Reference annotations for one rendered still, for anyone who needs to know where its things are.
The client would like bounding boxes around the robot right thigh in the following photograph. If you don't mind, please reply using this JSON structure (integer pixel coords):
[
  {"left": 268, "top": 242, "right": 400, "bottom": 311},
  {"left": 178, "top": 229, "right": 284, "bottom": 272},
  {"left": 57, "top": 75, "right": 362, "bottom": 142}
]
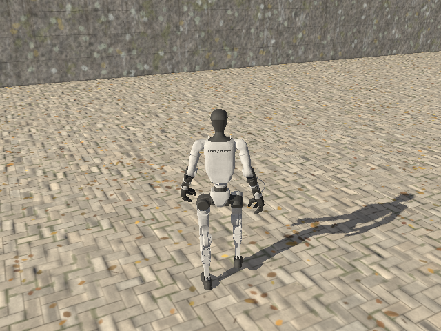
[{"left": 229, "top": 191, "right": 243, "bottom": 225}]

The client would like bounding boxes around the robot left upper arm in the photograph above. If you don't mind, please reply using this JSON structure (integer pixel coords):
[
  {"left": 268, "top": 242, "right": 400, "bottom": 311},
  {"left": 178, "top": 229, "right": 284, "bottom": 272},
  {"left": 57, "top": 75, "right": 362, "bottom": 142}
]
[{"left": 186, "top": 139, "right": 205, "bottom": 177}]

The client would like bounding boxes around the robot left forearm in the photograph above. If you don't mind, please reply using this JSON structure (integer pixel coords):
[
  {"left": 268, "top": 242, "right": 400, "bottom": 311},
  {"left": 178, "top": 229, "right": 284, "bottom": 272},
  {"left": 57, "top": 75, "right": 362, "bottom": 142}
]
[{"left": 181, "top": 166, "right": 194, "bottom": 190}]

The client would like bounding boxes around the robot right forearm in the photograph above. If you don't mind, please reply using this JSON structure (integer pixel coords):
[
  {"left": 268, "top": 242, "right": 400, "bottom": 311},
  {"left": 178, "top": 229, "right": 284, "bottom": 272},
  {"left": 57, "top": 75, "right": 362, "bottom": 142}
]
[{"left": 247, "top": 167, "right": 262, "bottom": 199}]

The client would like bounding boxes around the right robot hand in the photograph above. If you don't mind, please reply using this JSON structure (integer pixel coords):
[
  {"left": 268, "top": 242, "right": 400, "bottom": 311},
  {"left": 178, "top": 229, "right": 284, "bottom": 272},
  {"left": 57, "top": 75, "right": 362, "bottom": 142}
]
[{"left": 248, "top": 196, "right": 265, "bottom": 214}]

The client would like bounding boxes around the left robot hand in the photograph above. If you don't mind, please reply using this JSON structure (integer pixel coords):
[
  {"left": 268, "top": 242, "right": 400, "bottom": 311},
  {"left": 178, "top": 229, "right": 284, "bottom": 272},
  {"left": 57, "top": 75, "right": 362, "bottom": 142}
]
[{"left": 181, "top": 188, "right": 196, "bottom": 202}]

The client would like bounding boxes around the robot left foot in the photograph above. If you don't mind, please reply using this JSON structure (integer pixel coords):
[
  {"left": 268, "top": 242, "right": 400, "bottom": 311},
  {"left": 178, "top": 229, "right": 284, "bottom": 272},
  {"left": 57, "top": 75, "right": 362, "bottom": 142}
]
[{"left": 201, "top": 272, "right": 212, "bottom": 290}]

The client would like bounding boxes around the robot right upper arm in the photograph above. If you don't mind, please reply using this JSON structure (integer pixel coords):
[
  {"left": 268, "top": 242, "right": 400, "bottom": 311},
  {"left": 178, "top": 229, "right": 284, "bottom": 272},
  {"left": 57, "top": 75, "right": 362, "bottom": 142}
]
[{"left": 234, "top": 139, "right": 253, "bottom": 178}]

